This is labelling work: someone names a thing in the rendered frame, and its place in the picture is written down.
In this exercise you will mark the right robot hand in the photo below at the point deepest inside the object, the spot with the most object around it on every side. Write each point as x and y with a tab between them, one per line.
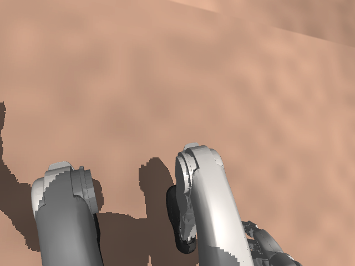
263	246

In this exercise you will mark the right robot arm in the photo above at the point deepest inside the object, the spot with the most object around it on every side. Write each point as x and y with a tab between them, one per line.
283	259

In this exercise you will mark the right robot foot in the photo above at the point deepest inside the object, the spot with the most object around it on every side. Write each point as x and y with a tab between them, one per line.
185	247

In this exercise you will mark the left robot foot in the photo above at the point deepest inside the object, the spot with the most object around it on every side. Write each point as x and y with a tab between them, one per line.
98	232

